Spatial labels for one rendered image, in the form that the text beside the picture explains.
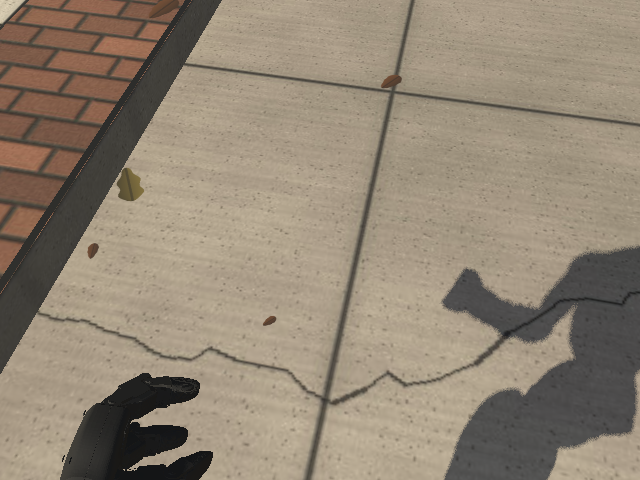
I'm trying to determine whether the robot left hand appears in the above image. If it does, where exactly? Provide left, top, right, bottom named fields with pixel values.
left=60, top=373, right=213, bottom=480

